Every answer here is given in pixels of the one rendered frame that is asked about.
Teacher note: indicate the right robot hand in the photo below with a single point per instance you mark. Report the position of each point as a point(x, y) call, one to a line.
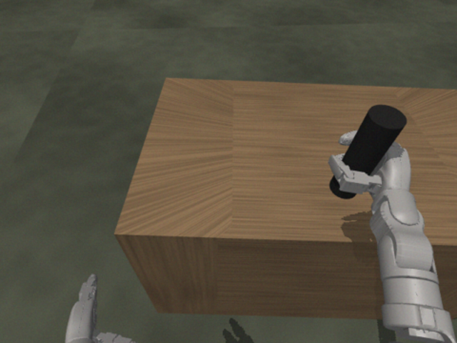
point(392, 172)

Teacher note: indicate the left robot hand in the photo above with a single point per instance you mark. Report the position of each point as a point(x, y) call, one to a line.
point(83, 317)

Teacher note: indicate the can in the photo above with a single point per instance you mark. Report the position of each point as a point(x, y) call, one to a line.
point(378, 131)

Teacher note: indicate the right robot arm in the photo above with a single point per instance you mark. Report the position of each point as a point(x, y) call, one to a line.
point(412, 300)

